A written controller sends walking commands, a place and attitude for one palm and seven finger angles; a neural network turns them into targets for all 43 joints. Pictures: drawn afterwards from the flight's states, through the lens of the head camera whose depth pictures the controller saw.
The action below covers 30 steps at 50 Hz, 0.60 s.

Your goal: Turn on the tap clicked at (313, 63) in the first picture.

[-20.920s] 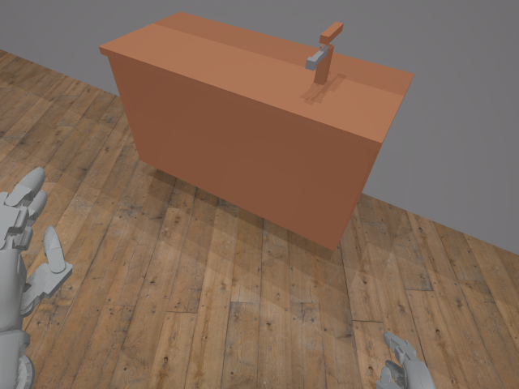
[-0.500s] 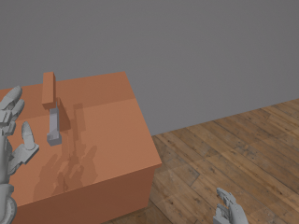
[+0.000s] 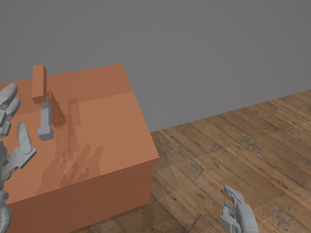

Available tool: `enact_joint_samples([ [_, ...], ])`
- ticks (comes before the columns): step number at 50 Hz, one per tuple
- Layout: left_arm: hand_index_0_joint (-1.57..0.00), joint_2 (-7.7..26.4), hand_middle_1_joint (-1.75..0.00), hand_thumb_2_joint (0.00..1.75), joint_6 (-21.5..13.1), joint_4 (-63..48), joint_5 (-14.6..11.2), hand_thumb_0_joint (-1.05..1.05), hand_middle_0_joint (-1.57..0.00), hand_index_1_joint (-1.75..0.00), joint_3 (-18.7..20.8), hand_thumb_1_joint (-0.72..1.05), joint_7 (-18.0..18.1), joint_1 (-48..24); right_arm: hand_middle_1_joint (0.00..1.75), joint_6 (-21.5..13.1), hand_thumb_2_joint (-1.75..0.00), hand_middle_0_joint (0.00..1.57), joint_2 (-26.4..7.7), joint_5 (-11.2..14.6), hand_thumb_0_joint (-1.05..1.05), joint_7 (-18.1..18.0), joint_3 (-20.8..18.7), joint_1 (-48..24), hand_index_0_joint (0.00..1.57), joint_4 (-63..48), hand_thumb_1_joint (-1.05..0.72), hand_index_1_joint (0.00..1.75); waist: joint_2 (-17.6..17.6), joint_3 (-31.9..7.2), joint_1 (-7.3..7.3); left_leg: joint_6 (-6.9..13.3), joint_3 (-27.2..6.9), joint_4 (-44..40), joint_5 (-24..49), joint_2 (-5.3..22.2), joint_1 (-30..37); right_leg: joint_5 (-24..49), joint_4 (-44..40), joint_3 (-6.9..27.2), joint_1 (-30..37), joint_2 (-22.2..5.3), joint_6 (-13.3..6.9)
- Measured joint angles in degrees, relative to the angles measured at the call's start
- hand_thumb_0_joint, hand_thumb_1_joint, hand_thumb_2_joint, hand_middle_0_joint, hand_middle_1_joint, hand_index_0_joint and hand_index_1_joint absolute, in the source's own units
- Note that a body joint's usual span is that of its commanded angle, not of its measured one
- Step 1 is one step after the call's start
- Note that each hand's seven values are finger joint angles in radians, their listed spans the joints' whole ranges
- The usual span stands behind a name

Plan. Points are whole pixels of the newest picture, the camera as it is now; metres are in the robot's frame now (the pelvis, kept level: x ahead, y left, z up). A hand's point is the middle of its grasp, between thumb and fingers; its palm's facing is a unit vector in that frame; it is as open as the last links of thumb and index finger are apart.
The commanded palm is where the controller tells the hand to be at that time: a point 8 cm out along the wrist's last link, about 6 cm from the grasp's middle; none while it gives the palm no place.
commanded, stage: come to a stop and stand still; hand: left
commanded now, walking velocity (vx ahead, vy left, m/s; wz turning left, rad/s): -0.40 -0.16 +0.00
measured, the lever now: (46, 133) +0.32 +0.32 +0.05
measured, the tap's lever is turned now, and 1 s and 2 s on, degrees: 0 0 0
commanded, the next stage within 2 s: look again from close up in 1.08 s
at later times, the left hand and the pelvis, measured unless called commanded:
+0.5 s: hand (2, 142) +0.22 +0.29 +0.19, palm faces +0.49 -0.77 -0.41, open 7.4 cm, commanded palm +0.14 +0.28 +0.18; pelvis -0.02 +0.00 +0.00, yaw +1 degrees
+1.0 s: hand (14, 143) +0.23 +0.29 +0.16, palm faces +0.42 -0.86 -0.28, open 7.4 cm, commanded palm +0.17 +0.32 +0.18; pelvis +0.01 +0.03 +0.00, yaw +1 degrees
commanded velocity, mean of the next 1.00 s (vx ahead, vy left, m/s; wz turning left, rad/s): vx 0.00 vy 0.01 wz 0.00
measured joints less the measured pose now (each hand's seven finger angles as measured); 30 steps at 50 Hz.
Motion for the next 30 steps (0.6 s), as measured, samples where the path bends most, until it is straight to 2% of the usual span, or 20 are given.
enact_joint_samples([
  [7,-0.21,-0.04,-0.3,0.9,-0.97,-2.46,-0.5,0.01,-0.21,-0.3,0.49,0.89,-0.65,1.39,0.3,-0.59,-0.9,0.2,-0.45,-0.28,0.02,-0.06,-0.47,-0.59,0.2,-0.04,-0.9,0.3,0.92,0.48,0.35,-1.29,-1.09,4.72,-1.23,1.85,-5.25,0.05,2.97,-1.03,-4.43,1.78,-1.87],
  [10,-0.21,-0.66,-0.3,0.9,-0.26,-2.58,-0.43,0.01,-0.21,-0.3,-0.45,0.88,0.15,2.12,0.3,-0.07,-0.9,0.2,-1.55,0.09,0.02,-0.43,-0.65,0.04,0.2,1.09,-0.9,0.3,0.91,-0.41,0.08,-0.54,-1.92,8.45,-5.97,0.59,-6.35,0.16,3.26,-1.02,-5.37,1.51,-2.17],
  [13,-0.21,-0.91,-0.3,0.9,1.23,-1.94,-0.05,0.01,-0.22,-0.3,-1.13,0.88,1.2,2.95,0.3,0.43,-0.9,0.2,-2.79,0.2,0.02,-1.02,-0.54,1.25,0.2,2.61,-0.9,0.3,1.02,-1.79,-0.91,0.35,-1.75,4.94,-6.15,-0.42,-2.63,0.33,2.8,-1.29,-5.11,0.99,-1.82],
  [14,-0.21,-0.7,-0.3,0.9,1.56,-1.51,0.14,0.01,-0.22,-0.3,-1.18,0.88,1.5,2.92,0.3,0.41,-0.9,0.2,-2.93,0.2,0.02,-1.27,-0.63,1.6,0.2,3.18,-0.9,0.3,0.81,-1.92,-1.27,0.51,-1.78,2.86,-3.88,-0.68,-1.56,0.34,2.62,-1.48,-4.76,0.66,-1.61],
  [20,-0.21,-0.24,-0.3,0.9,2.65,1.13,1.27,0.01,-0.22,-0.3,-0.9,0.88,2.36,2.98,0.3,0.2,-0.9,0.2,-2.75,0.49,0.02,-1.77,-0.65,4.23,0.2,3.7,-0.9,0.3,-0.12,-2.53,-1.39,0.66,-1.51,-1.19,-1.31,-1.57,2.28,0.68,-0.69,-1.16,-1.02,-0.18,-0.37],
  [21,-0.21,1.81,-0.3,0.9,2.52,2.15,3.55,0.01,-0.22,-0.3,-0.15,0.88,1.1,-0.28,0.3,-1.07,-0.9,0.2,-2.57,-0.19,0.02,-1.95,-0.88,5.26,0.2,3.33,-0.9,0.3,-0.38,-2.06,-0.13,0.69,-1.59,-0.49,-1.55,-1.62,1.92,1.84,-0.74,-1.16,-1.07,-0.19,-0.29],
  [22,-0.22,4.39,-0.3,0.9,0.58,5.09,4.4,0.02,-0.22,-0.3,1.03,0.88,-0.18,-5.06,0.3,-2.32,-0.9,0.2,-2.41,-0.45,0.02,-1.93,-0.68,5.7,0.2,3.85,-0.9,0.3,-0.67,-1.65,0.91,0.66,-1.89,0.34,-1.76,-1.66,1.2,1.98,-0.2,-1.43,-1.55,-0.26,-0.42],
  [24,-0.22,6.45,-0.3,0.9,-2.17,10.88,3.15,0.02,-0.22,-0.3,3.26,0.88,-1.04,-11.97,0.3,-3.37,-0.9,0.2,-2.3,-0.3,0.02,-0.97,0.12,5.06,0.2,4.82,-0.9,0.3,-0.77,-0.89,2.11,0.61,-1.59,0.59,-1.81,-1.56,1.06,1.84,-0.26,-1.14,-1.69,-0.1,-0.66],
  [27,-0.21,3.7,-0.3,0.9,-2.87,11.62,0.83,0.01,-0.21,-0.3,3.9,0.89,-0.3,-11.94,0.3,-4.17,-0.9,0.2,-2.26,0.14,0.02,1.06,0.56,3.69,0.2,4.16,-0.9,0.3,0.04,-0.48,1.21,1.21,-0.18,-0.75,-1.49,-1.94,2.22,2.17,-0.97,0.31,-1.25,-0.36,-0.09],
  [30,-0.21,0.73,-0.3,0.9,-3.4,8.04,0.81,0.01,-0.21,-0.3,0.46,0.89,-0.47,-5.87,0.3,-4.6,-0.9,0.2,-1.66,0.36,0.02,1.94,0.65,3.08,0.2,3.12,-0.9,0.3,0.48,-0.71,-0.14,2.04,0.89,-1.97,-1.47,-2.75,3.3,1.77,-0.73,1.47,-1.1,-1.05,0.84],
])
